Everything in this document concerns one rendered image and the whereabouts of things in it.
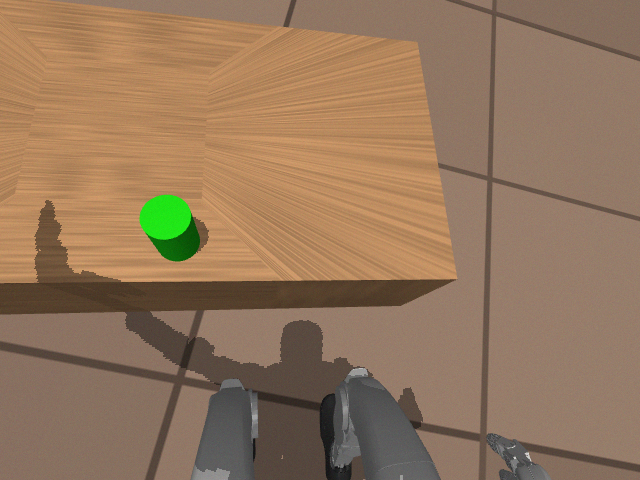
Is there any right robot hand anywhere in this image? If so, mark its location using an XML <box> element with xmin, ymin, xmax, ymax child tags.
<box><xmin>487</xmin><ymin>433</ymin><xmax>552</xmax><ymax>480</ymax></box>

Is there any right robot foot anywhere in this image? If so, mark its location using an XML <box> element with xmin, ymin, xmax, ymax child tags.
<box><xmin>320</xmin><ymin>394</ymin><xmax>352</xmax><ymax>480</ymax></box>

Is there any can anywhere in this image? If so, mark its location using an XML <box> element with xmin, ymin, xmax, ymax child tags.
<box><xmin>139</xmin><ymin>195</ymin><xmax>200</xmax><ymax>262</ymax></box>

